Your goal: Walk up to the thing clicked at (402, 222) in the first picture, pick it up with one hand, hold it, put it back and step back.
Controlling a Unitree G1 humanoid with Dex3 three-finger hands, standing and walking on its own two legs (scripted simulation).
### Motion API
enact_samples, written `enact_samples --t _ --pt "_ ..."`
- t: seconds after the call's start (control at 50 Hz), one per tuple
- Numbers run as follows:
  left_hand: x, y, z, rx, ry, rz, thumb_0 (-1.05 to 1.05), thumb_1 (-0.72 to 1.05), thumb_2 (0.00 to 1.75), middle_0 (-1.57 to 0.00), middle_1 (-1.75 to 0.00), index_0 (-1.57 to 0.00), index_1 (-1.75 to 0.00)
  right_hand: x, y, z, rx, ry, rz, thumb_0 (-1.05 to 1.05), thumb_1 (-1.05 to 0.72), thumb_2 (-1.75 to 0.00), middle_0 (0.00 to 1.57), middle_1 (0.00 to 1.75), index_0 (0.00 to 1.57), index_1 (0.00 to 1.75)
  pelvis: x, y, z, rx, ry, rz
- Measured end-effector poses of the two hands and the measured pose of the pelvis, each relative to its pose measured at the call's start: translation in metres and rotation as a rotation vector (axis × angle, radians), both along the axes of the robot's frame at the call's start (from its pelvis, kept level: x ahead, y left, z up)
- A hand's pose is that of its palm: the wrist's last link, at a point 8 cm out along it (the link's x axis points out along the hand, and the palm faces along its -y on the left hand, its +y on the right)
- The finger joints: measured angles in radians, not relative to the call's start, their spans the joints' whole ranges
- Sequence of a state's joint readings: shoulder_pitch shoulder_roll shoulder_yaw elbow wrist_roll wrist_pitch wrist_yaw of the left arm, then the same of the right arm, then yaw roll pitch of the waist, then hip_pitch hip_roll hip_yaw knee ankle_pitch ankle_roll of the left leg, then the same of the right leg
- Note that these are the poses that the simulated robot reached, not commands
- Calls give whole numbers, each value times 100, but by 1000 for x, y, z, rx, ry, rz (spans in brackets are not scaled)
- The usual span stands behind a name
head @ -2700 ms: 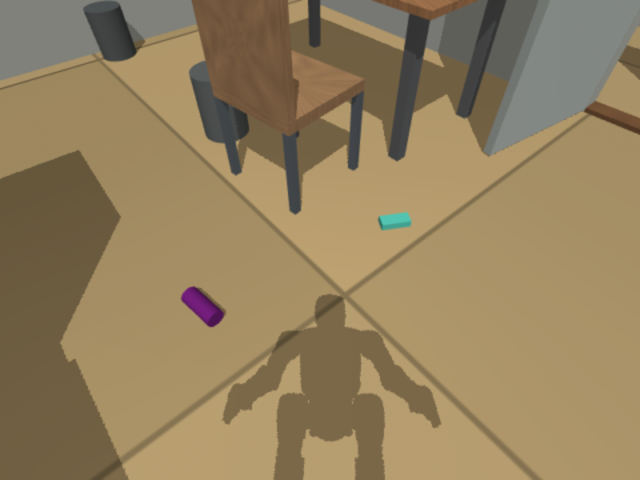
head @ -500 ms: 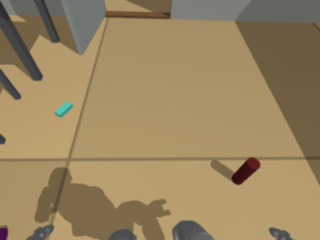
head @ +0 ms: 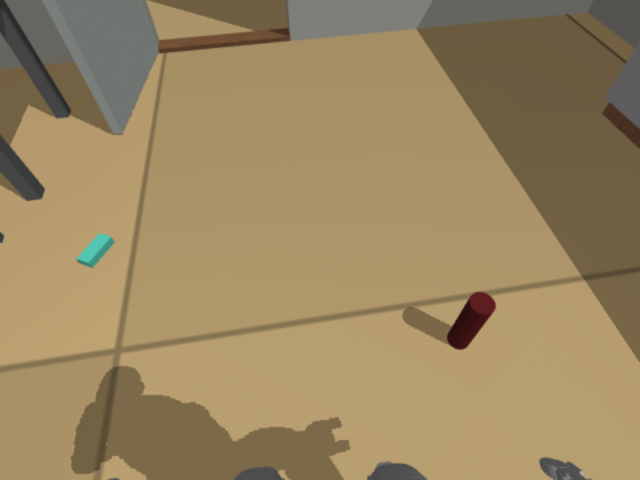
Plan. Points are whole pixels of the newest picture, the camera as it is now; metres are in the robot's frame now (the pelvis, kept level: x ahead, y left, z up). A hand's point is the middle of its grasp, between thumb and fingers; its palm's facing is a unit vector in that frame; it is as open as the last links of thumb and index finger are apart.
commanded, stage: walk up
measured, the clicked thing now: (96, 250) +0.94 +0.90 -0.73
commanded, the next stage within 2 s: stand in 0.52 s
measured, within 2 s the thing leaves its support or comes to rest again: neither
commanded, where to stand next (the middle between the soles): +0.08 +0.02 m, yaw -3 degrees
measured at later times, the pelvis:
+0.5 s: pelvis +0.00 +0.00 +0.02, yaw -4 degrees
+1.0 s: pelvis +0.01 +0.01 +0.04, yaw -1 degrees
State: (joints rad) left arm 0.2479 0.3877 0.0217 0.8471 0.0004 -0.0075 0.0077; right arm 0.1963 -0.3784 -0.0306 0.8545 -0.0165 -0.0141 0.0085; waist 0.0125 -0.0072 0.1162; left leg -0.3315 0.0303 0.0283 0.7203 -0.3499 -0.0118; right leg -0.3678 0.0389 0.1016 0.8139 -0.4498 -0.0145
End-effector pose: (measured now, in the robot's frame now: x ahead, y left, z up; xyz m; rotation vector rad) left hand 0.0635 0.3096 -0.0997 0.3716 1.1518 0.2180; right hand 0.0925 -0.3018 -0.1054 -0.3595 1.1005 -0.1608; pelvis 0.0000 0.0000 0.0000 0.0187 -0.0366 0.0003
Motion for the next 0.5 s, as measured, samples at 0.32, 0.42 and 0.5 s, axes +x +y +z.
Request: enact_samples --t 0.32,0.42,0.5 --pt "43 -19 16 -26 -41 -91 1 90 90 -21 -30 -21 -30 -30 -8 5 31 37 -112 1 -91 -90 20 30 20 30 0 -2 16 -6 -11 -55" --pt "50 -20 18 -30 -26 -102 1 90 90 -21 -30 -21 -30 -40 -9 7 30 67 -138 1 -91 -90 20 30 20 30 0 0 21 -5 -7 -69" --pt "54 -19 18 -35 -9 -106 1 91 90 -21 -30 -21 -30 -45 -8 9 29 88 -157 1 -91 -90 20 30 20 30 1 3 24 -6 -3 -77"
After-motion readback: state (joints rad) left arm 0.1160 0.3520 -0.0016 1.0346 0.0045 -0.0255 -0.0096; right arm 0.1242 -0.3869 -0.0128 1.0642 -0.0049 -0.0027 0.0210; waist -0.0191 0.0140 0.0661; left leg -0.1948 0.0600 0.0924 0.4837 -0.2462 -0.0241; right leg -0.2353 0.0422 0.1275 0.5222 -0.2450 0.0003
